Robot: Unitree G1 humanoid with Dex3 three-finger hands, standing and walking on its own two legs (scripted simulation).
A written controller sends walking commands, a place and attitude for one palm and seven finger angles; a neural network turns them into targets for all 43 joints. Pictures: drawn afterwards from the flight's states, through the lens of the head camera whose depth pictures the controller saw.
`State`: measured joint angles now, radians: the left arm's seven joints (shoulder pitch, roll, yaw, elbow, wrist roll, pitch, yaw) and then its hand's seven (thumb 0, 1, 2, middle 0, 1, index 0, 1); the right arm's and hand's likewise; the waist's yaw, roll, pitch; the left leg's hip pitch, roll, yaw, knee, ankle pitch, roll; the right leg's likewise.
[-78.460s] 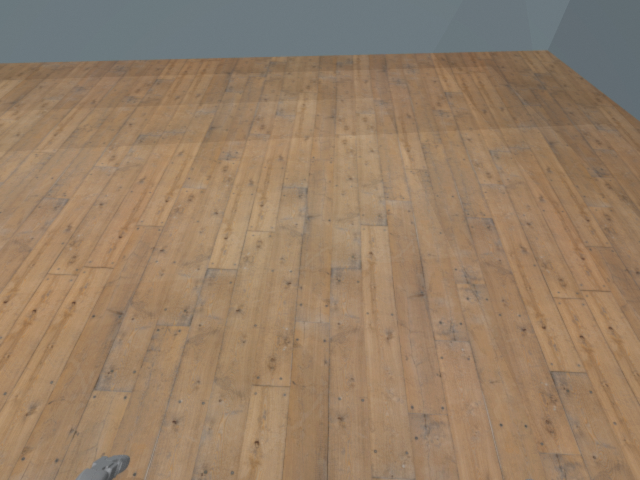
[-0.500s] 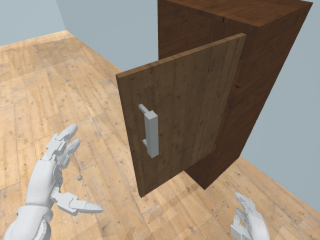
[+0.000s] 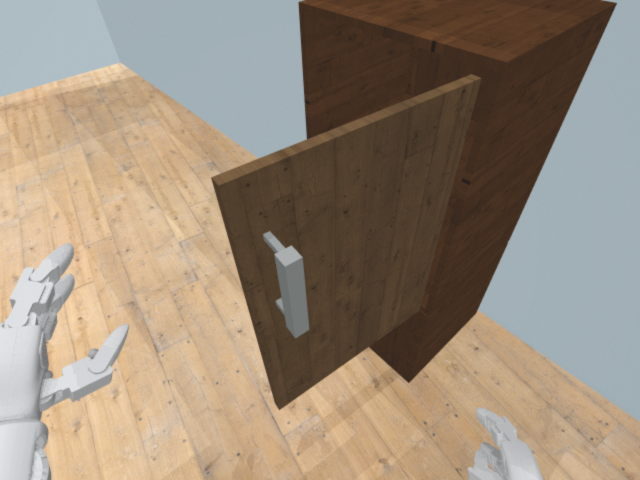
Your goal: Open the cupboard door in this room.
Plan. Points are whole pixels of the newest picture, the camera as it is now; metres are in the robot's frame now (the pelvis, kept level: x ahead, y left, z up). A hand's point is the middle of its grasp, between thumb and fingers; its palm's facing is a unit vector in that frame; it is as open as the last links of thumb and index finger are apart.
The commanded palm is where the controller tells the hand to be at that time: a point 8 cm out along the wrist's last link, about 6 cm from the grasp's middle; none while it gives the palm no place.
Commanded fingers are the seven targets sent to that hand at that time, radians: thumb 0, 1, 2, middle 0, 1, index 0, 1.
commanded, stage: draw the hand back to the body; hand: left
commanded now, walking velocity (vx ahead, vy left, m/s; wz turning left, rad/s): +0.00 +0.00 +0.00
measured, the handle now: (285, 285) +0.34 +0.09 +0.07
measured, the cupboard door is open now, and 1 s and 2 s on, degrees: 84 84 84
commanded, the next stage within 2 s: step back with the hand held close in 0.48 s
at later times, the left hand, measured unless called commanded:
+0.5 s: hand (89, 354) +0.19 +0.25 +0.14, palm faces +0.44 -0.80 -0.40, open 7.4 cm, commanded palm +0.14 +0.29 +0.16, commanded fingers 0.00 0.90 0.90 -0.20 -0.30 -0.20 -0.30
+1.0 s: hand (52, 386) +0.15 +0.27 +0.14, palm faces +0.31 -0.79 -0.52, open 7.4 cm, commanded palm +0.09 +0.31 +0.17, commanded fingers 0.00 0.90 0.90 -0.20 -0.30 -0.20 -0.30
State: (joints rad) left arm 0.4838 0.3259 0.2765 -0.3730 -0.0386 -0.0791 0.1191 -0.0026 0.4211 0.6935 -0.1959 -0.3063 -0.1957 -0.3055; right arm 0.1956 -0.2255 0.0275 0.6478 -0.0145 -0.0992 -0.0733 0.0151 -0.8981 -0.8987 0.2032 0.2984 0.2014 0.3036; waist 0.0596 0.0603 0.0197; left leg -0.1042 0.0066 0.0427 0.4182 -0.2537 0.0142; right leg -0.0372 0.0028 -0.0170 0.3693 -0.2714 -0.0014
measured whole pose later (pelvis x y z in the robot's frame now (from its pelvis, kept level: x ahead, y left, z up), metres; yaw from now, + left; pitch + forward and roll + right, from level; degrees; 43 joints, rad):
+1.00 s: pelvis -0.05 +0.01 +0.00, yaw -1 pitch +0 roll -1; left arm 0.58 0.44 0.39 -0.49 -0.05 -0.13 0.11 0.01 0.89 0.90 -0.22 -0.31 -0.22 -0.31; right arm 0.16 -0.23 -0.02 0.56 0.01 0.01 -0.09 0.01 -0.90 -0.90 0.20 0.30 0.20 0.30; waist 0.01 0.02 0.05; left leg -0.28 0.01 0.07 0.47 -0.19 0.03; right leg -0.23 0.00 0.01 0.43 -0.21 0.02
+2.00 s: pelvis -0.25 -0.01 -0.02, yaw -3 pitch +1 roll +1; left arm 0.59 0.47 0.46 -0.52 -0.06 -0.21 0.14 0.01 0.88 0.90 -0.22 -0.31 -0.22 -0.31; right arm 0.25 -0.23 0.01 0.66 0.01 -0.10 -0.08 0.01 -0.90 -0.90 0.20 0.30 0.20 0.30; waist -0.01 -0.03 -0.07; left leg -0.39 -0.03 0.05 0.59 -0.24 0.04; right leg -0.11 0.01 0.00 0.60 -0.47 -0.01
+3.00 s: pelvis -0.33 +0.02 +0.00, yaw -2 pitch -1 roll -1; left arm 0.52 0.36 0.38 -0.43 -0.02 -0.17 0.15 0.01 0.89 0.90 -0.21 -0.31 -0.21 -0.31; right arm 0.23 -0.20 0.02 0.63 -0.01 -0.12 -0.07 0.01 -0.90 -0.90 0.20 0.30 0.20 0.30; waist 0.01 0.01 0.03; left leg -0.27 0.03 0.06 0.44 -0.16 0.02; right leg -0.17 -0.01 -0.05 0.40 -0.21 0.01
